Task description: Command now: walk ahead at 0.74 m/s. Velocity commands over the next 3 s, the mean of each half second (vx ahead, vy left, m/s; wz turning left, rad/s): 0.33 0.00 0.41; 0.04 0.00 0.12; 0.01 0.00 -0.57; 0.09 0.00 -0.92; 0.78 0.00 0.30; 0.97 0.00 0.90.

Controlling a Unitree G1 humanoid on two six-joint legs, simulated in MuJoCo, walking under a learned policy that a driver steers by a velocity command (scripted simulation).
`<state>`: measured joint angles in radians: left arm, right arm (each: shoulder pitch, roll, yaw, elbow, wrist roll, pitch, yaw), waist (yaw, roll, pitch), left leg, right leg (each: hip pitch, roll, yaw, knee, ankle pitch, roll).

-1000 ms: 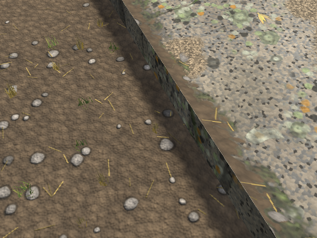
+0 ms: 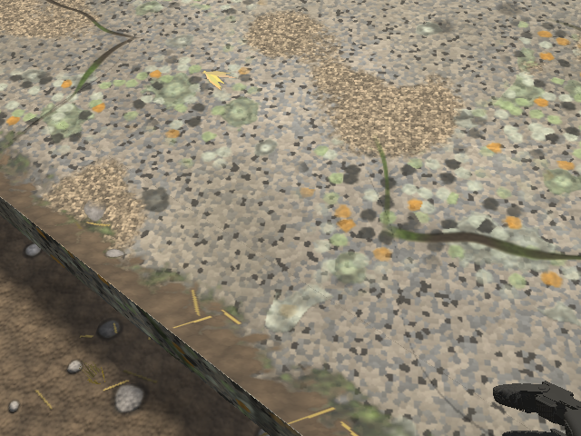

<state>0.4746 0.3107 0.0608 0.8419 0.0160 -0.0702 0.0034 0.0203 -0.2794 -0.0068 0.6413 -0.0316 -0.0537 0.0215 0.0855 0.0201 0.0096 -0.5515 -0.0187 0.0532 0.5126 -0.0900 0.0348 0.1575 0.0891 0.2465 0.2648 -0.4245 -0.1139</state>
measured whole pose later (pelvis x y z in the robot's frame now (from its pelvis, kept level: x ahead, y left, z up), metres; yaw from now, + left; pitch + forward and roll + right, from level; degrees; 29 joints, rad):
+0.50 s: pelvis +0.22 -0.01 +0.04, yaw +16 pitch +3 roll -1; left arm -0.11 0.05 -0.08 0.44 0.02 0.03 0.05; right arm 0.44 -0.25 -0.04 0.87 0.01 0.00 -0.06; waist -0.06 0.03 0.06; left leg -0.10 -0.05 -0.21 0.23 -0.12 0.05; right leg -1.00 0.01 -0.03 1.50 -0.61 -0.08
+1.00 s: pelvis +0.30 -0.01 +0.19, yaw +20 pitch +1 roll +1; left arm 0.33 0.19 0.06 0.80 0.01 -0.05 0.06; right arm 0.17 -0.25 -0.06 0.69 -0.04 0.07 -0.03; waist 0.04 0.05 0.05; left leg -0.66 -0.11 -0.14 1.35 -0.20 -0.03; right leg -0.40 -0.02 -0.06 0.72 -0.33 -0.06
